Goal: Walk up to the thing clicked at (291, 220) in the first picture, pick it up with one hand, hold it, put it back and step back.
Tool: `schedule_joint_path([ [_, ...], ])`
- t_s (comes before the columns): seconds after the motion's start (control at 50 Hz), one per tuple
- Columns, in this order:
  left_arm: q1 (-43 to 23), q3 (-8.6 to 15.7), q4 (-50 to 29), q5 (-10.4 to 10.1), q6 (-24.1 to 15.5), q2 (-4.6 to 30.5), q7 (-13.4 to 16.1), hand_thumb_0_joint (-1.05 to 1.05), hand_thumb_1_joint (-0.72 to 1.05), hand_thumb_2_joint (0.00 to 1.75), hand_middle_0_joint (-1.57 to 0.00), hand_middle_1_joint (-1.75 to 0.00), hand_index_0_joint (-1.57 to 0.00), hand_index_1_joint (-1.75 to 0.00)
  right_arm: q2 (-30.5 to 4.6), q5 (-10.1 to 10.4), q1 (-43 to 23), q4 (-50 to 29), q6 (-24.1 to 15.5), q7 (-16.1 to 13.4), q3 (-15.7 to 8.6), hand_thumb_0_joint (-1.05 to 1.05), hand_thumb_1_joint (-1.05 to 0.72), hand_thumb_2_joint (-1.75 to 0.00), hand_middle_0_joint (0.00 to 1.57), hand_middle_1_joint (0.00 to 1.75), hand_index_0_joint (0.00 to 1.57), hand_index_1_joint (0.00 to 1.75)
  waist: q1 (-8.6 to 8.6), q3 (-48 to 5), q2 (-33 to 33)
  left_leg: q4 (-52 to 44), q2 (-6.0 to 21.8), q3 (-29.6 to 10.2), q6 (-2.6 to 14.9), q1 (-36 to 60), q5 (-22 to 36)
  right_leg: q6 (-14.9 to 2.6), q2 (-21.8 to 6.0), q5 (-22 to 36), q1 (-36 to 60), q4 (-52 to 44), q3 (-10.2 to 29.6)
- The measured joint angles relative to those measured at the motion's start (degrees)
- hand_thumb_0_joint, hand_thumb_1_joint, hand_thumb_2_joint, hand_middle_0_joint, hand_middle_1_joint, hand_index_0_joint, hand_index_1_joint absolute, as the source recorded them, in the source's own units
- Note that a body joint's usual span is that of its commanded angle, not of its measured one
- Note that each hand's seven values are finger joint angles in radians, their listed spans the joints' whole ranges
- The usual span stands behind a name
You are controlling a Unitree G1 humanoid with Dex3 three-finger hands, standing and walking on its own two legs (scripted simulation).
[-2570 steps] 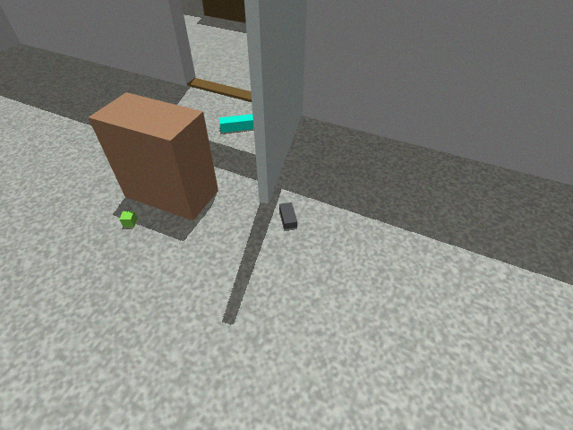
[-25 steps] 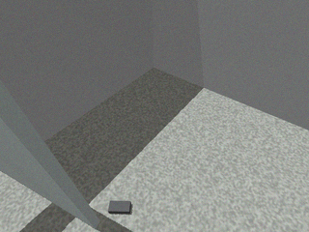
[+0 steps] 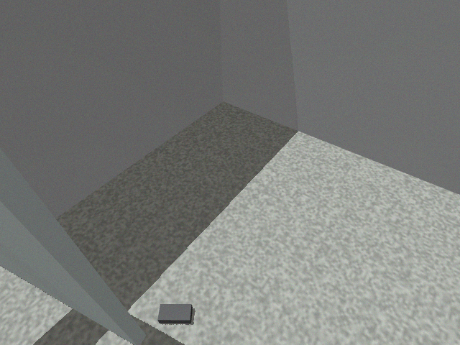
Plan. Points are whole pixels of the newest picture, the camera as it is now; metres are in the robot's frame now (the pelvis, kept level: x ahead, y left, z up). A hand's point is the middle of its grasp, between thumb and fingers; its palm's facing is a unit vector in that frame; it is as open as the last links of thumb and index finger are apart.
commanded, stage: stand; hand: left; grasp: from above
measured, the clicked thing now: (175, 313) +0.44 +0.25 -0.76
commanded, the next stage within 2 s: step back in 0.84 s
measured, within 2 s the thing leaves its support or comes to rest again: neither
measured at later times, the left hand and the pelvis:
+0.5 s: hand out of the picture +0.07 +0.24 -0.16, palm faces +0.00 -0.95 -0.33, open 7.4 cm; pelvis +0.00 +0.00 +0.00, yaw +0 degrees
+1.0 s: hand out of the picture +0.08 +0.26 -0.16, palm faces -0.02 -0.93 -0.37, open 7.4 cm; pelvis -0.02 +0.00 -0.01, yaw +0 degrees
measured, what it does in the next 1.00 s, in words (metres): stands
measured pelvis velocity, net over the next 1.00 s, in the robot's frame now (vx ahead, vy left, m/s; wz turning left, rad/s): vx -0.02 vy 0.00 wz -0.01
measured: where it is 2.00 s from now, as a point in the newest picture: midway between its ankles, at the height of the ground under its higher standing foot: outside the picture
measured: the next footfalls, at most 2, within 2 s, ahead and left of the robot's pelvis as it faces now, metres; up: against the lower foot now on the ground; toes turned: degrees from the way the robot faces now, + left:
right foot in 1.56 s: -0.09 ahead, -0.08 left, +0.00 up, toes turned -2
left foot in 1.94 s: -0.17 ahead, +0.15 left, +0.00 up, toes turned -4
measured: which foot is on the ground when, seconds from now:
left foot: down 0.00-1.00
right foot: down 0.00-1.00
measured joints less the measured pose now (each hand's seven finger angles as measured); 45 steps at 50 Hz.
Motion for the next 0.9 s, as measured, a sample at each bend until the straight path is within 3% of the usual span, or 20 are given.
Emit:
schedule_joint_path([
  [0.84, -1.3, -0.1, -1.9, -0.2, -0.7, 4.0, -0.7, 0.0, 0.91, 0.9, -0.2, -0.3, -0.2, -0.3, -3.5, 0.1, -1.8, -0.9, -0.4, 0.7, -0.4, 0.0, -0.91, -0.9, 0.2, 0.3, 0.2, 0.3, -0.35, 0.1, -0.3, -0.7, 0.2, 0.3, -0.14, 0.1, 0.0, -0.13, 0.2, -0.1, -0.3, -0.3, 0.3],
  [0.9, -1.7, 0.8, -3.6, -0.8, -0.4, 4.4, -0.7, 0.0, 0.91, 0.9, -0.2, -0.3, -0.21, -0.3, -3.9, 0.5, -2.9, -2.0, 0.4, 1.1, -0.7, 0.0, -0.91, -0.9, 0.2, 0.3, 0.2, 0.3, -0.48, 1.2, -0.2, 2.6, 0.5, 0.3, -0.08, -2.8, -1.1, -0.32, 0.5, -0.6, -2.7, 1.9, 0.3],
])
